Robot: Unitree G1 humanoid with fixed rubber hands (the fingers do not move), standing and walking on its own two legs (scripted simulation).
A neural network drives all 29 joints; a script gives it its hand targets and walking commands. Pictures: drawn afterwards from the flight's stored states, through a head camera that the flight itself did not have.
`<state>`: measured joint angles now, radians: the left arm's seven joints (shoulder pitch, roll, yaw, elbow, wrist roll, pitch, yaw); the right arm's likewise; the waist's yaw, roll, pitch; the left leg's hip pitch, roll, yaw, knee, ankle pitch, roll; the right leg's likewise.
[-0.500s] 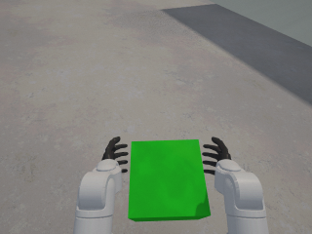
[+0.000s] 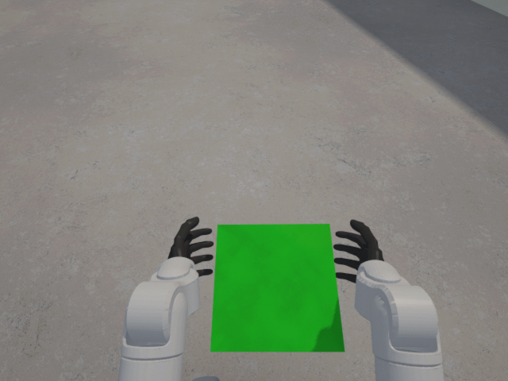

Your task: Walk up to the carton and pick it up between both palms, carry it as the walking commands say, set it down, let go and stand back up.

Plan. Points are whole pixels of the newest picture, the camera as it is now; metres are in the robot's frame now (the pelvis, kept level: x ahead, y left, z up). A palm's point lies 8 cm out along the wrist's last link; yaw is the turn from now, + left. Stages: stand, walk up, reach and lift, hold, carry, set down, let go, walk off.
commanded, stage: carry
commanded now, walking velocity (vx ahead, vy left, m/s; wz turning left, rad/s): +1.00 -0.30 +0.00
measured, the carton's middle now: (273, 290) +0.28 +0.01 -0.04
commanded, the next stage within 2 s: none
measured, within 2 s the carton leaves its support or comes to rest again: neither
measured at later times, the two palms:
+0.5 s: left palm (289, 81) +0.79 -0.02 +0.05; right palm (401, 83) +0.74 -0.28 +0.09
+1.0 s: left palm (323, 7) +1.31 -0.15 +0.06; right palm (401, 6) +1.28 -0.41 +0.07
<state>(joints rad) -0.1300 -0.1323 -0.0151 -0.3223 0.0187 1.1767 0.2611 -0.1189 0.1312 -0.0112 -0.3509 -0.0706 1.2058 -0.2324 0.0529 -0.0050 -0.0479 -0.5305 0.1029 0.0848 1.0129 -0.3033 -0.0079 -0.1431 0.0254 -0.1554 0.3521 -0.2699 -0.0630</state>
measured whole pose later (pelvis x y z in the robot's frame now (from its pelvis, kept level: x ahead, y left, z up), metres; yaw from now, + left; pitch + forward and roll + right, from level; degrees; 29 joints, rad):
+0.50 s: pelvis +0.50 -0.10 -0.01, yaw -9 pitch +5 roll -6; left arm -0.13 -0.13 -0.02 -0.35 0.07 1.13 0.27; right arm -0.13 0.13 -0.02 -0.38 -0.04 1.14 -0.22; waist -0.04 0.00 -0.05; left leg 0.14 0.21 0.12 0.23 -0.41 -0.10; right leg -0.66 -0.05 -0.11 0.54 0.00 -0.01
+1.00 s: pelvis +1.03 -0.25 -0.01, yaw -8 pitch +7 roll +0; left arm -0.08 -0.13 -0.01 -0.34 0.03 1.15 0.25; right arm -0.13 0.13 0.00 -0.27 -0.08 1.13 -0.23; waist 0.00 -0.06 -0.16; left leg -0.46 0.05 0.20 0.56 -0.17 0.07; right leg -0.20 0.01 -0.04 1.04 -0.38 -0.03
